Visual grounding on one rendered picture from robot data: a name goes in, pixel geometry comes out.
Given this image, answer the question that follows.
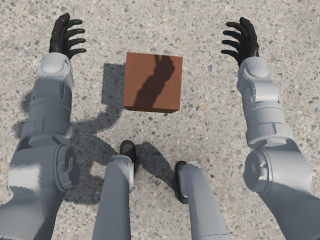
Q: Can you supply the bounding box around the robot left foot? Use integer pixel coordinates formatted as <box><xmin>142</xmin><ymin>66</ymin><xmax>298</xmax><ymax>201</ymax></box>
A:
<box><xmin>120</xmin><ymin>140</ymin><xmax>136</xmax><ymax>179</ymax></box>

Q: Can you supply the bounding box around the left robot upper arm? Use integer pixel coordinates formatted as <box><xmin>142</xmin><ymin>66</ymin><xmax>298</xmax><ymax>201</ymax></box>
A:
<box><xmin>0</xmin><ymin>144</ymin><xmax>81</xmax><ymax>240</ymax></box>

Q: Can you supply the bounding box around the left robot forearm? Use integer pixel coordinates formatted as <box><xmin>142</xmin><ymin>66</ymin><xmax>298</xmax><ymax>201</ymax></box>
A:
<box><xmin>8</xmin><ymin>52</ymin><xmax>75</xmax><ymax>192</ymax></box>

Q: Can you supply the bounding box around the right robot shin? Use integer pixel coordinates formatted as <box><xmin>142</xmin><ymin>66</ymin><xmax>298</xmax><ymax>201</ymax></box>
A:
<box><xmin>182</xmin><ymin>161</ymin><xmax>206</xmax><ymax>198</ymax></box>

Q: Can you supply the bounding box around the left robot hand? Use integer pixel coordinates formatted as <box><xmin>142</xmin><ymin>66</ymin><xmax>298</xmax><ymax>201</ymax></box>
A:
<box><xmin>49</xmin><ymin>13</ymin><xmax>87</xmax><ymax>61</ymax></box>

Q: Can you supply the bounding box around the right robot hand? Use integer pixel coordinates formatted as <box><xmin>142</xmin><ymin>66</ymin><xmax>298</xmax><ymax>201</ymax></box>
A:
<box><xmin>221</xmin><ymin>17</ymin><xmax>259</xmax><ymax>67</ymax></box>

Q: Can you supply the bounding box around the right robot upper arm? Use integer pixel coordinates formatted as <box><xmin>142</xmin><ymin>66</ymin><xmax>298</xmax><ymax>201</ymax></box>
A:
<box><xmin>243</xmin><ymin>148</ymin><xmax>320</xmax><ymax>240</ymax></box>

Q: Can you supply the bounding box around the right robot forearm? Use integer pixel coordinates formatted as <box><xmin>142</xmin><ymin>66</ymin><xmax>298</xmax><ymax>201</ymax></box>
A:
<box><xmin>236</xmin><ymin>56</ymin><xmax>312</xmax><ymax>188</ymax></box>

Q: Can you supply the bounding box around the carton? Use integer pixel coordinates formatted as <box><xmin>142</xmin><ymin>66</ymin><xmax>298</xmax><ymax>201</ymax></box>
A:
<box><xmin>123</xmin><ymin>52</ymin><xmax>183</xmax><ymax>114</ymax></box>

